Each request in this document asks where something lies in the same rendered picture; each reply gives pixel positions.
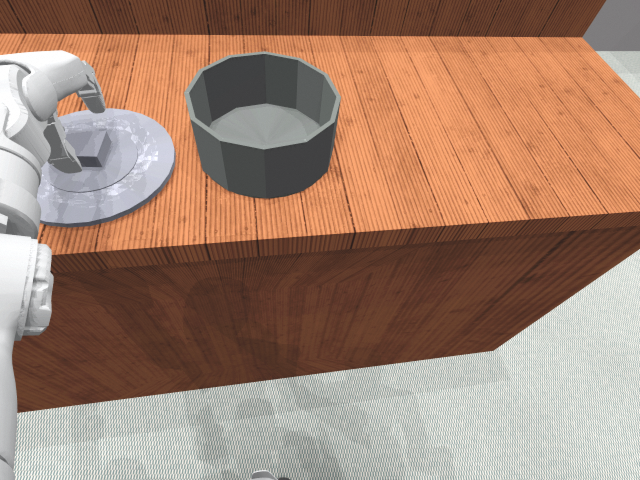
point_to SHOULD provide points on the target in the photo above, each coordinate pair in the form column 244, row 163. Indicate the left robot upper arm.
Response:
column 26, row 285

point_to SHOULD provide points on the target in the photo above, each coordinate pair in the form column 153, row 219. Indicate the pot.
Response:
column 264, row 123

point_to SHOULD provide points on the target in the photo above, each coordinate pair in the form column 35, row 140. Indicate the table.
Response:
column 485, row 168

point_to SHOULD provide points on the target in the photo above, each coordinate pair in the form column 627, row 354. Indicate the lid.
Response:
column 139, row 163

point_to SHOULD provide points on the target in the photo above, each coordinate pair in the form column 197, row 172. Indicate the left robot forearm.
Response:
column 27, row 100

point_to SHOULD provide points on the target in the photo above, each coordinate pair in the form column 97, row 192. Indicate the knob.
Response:
column 91, row 147

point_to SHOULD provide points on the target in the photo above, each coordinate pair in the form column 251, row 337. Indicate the robot left hand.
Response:
column 69, row 75

